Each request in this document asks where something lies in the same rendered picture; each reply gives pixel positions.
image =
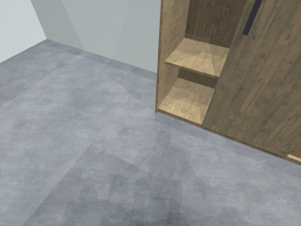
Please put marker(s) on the wardrobe door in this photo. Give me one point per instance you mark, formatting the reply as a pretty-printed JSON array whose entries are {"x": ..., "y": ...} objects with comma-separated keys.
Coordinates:
[
  {"x": 297, "y": 152},
  {"x": 257, "y": 98}
]

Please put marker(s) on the handle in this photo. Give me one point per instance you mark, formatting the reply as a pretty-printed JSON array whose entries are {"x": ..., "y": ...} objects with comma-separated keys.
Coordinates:
[{"x": 252, "y": 16}]

